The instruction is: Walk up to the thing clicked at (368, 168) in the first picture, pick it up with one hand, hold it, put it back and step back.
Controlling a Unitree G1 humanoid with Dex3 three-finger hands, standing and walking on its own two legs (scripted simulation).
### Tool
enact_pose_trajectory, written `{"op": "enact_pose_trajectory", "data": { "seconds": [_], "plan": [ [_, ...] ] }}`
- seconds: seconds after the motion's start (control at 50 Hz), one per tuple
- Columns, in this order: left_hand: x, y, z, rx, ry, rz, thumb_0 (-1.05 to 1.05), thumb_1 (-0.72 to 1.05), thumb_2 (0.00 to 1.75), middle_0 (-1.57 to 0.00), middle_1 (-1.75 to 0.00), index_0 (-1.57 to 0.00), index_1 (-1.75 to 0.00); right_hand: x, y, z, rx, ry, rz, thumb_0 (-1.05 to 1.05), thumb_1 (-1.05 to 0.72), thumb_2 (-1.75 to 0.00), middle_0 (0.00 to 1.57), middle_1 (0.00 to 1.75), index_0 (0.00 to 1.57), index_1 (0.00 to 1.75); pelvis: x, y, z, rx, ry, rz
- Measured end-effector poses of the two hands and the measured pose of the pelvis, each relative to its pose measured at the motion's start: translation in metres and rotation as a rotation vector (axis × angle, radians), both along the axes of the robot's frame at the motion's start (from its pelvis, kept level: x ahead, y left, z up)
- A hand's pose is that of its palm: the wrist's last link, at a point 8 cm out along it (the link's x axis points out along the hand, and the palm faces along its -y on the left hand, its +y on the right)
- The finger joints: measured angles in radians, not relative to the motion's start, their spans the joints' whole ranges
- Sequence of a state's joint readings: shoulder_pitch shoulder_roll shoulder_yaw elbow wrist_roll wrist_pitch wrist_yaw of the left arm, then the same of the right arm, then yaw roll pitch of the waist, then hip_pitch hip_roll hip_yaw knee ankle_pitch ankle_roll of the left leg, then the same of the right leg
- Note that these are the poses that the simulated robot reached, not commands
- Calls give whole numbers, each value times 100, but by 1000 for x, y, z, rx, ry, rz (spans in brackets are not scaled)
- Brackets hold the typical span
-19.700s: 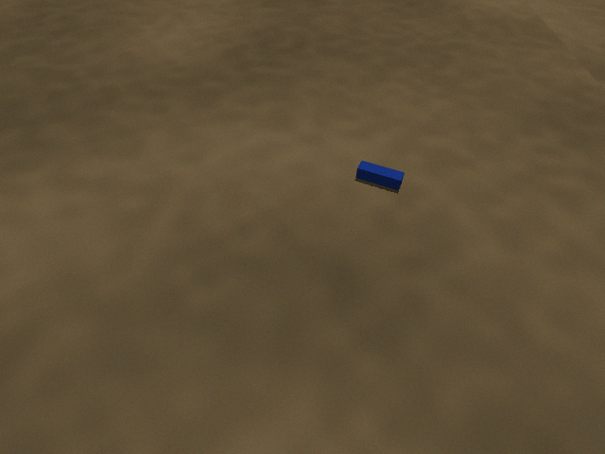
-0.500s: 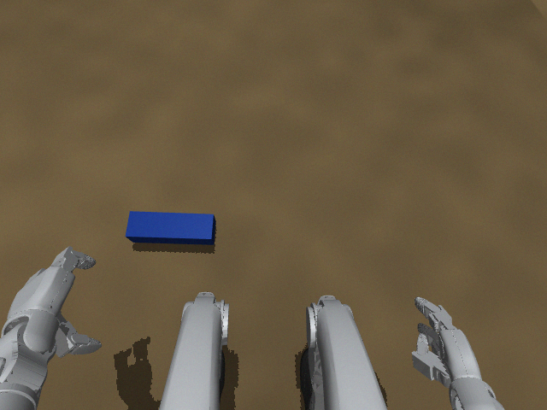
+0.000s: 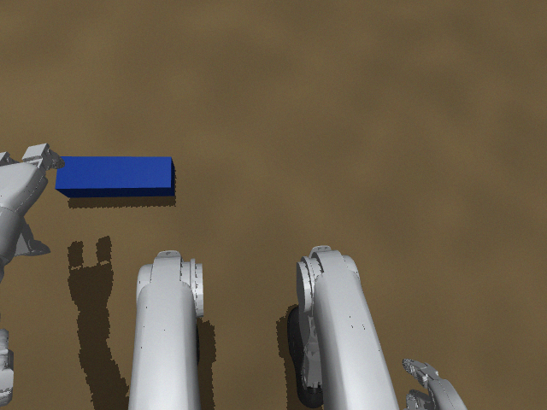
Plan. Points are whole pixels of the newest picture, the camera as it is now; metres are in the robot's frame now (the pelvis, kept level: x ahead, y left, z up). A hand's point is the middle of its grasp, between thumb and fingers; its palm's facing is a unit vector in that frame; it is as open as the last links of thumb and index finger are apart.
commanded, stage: rise first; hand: left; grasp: from above
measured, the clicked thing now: (119, 177) +0.52 +0.30 -0.35
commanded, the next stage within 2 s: none
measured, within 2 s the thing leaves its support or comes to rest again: neither
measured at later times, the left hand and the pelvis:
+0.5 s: hand (54, 190) +0.44 +0.35 -0.20, palm faces -0.47 -0.05 -0.88, open 14.2 cm; pelvis +0.01 +0.01 -0.04, yaw -2 degrees
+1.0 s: hand (66, 183) +0.46 +0.35 -0.22, palm faces -0.45 -0.06 -0.89, open 14.3 cm; pelvis +0.01 +0.01 -0.06, yaw -4 degrees
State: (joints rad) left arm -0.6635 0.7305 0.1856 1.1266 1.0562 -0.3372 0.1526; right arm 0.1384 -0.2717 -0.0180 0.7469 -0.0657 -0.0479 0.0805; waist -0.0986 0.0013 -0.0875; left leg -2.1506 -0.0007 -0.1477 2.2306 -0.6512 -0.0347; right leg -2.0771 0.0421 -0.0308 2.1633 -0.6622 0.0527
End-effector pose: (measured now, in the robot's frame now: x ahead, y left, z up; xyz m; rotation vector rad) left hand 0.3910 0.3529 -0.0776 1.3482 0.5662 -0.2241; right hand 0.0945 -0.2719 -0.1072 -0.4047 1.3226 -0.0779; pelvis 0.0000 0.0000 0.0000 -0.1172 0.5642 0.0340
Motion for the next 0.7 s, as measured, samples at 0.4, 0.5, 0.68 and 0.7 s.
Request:
{"op": "enact_pose_trajectory", "data": {
  "seconds": [0.4, 0.5, 0.68, 0.7],
  "plan": [
    [50, 1, -55, 109, -27, -130, 0, -53, 103, -8, -96, -7, -97, -12, 6, -24, -48, 111, 16, 0, -89, -89, 20, 30, 20, 30, 6, 9, -37, -38, 11, -6],
    [56, -1, -63, 117, -26, -154, 0, -53, 102, -8, -97, -7, -97, -10, 8, -29, -43, 127, 23, 0, -90, -89, 20, 30, 20, 30, 10, 9, -42, -38, 15, -10],
    [65, 0, -74, 112, -47, -139, 0, -53, 102, -8, -99, -7, -99, -12, 7, -35, -52, 154, 44, 0, -91, -90, 20, 30, 20, 30, 12, 7, -51, -40, 11, -20],
    [66, 0, -76, 114, -46, -138, 0, -53, 102, -8, -99, -7, -99, -12, 6, -35, -54, 155, 44, 0, -91, -90, 20, 30, 20, 30, 12, 6, -52, -41, 11, -21]
  ]
}}
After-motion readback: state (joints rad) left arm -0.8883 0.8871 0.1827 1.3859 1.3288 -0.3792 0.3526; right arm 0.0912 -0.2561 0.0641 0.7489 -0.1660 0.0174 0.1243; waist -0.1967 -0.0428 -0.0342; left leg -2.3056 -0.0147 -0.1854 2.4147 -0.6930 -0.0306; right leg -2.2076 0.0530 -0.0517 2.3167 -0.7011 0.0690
